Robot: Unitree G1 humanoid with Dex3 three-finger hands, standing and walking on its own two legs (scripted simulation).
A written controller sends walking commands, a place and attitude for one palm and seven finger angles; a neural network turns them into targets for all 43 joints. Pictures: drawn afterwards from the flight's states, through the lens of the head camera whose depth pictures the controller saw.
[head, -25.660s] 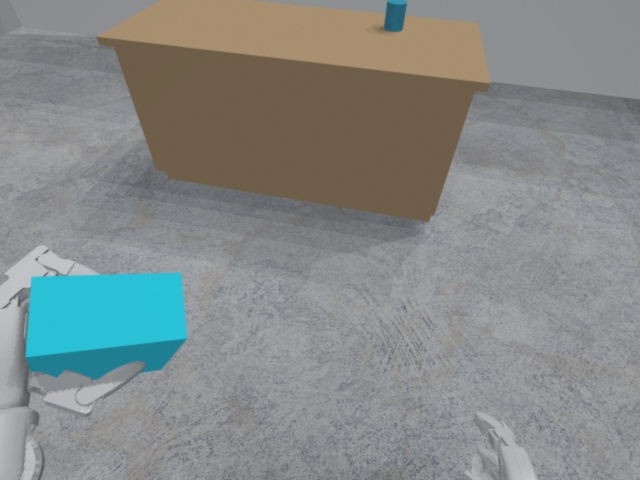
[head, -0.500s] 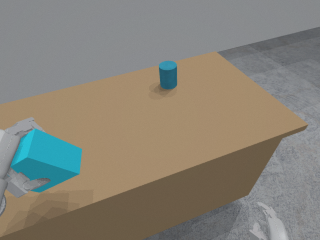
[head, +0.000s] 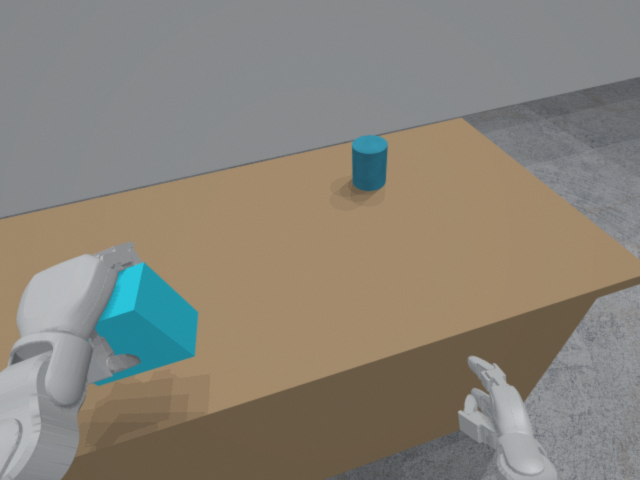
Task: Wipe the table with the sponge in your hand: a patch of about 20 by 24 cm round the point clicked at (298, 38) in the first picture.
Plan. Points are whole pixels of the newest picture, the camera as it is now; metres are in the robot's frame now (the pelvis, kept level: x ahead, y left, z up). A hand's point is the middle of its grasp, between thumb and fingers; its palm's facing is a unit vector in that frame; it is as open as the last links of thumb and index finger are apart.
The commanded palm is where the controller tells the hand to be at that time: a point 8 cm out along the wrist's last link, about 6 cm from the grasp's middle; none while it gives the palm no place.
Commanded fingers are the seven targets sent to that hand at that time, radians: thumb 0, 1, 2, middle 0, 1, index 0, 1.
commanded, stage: turn the palm down, sponge in hand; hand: left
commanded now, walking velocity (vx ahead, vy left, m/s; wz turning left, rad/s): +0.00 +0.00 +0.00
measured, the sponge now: (130, 334) +0.23 +0.27 +0.10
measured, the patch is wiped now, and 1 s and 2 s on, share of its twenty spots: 0.00 0.00 0.00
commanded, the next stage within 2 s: move the sponge above the wiping area in 0.74 s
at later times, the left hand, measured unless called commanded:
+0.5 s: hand (110, 303) +0.24 +0.29 +0.14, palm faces +0.08 -0.07 -0.99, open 10.4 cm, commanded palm +0.20 +0.28 +0.20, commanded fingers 0.00 0.10 1.30 -1.20 -1.60 -1.20 -1.60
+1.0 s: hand (116, 309) +0.24 +0.28 +0.13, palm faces +0.07 -0.07 -1.00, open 10.3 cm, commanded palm +0.21 +0.28 +0.19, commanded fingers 0.00 0.10 1.30 -1.20 -1.60 -1.20 -1.60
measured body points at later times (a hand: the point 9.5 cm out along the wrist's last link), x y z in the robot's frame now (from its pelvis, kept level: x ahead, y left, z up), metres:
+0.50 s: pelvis +0.01 +0.00 +0.01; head -0.01 -0.05 +0.45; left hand +0.23 +0.29 +0.19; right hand +0.27 -0.18 -0.07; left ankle +0.03 +0.10 -0.74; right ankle +0.02 -0.09 -0.74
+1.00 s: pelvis +0.00 -0.01 +0.01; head -0.02 -0.06 +0.45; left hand +0.23 +0.28 +0.18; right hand +0.27 -0.20 -0.06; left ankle +0.03 +0.10 -0.73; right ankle +0.02 -0.09 -0.74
